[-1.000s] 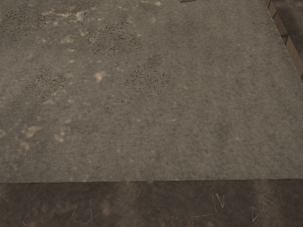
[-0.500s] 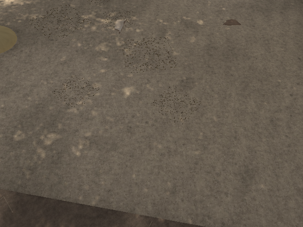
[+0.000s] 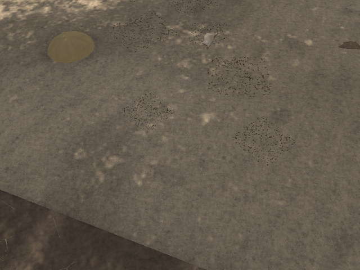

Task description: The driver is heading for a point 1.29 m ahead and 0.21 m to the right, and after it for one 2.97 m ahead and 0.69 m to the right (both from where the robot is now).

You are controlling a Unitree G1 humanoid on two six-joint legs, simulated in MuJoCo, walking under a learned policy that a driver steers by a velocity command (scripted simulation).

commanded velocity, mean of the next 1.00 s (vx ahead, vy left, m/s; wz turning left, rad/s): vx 0.32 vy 0.00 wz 0.02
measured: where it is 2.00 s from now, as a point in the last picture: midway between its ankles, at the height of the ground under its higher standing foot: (213, 182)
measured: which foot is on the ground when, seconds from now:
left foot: up 0.00-0.00, down 0.02-0.46, up 0.48-0.92, down 0.94-1.00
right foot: down 0.00-0.20, up 0.22-0.44, down 0.46-0.94, up 0.96-1.00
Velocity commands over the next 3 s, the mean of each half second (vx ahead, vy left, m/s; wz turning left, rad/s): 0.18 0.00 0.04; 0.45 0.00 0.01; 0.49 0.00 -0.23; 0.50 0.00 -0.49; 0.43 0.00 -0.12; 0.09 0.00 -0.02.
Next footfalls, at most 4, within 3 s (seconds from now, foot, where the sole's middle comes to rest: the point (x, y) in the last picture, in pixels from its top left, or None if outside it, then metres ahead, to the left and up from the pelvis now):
0.02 left None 0.00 0.12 -0.78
0.46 right None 0.11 -0.11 -0.78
0.94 left None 0.43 0.05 -0.78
1.54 right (225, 208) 0.77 -0.11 -0.86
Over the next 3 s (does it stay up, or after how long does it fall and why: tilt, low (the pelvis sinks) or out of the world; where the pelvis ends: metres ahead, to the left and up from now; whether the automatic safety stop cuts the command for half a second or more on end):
stays up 1.18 -0.21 -0.08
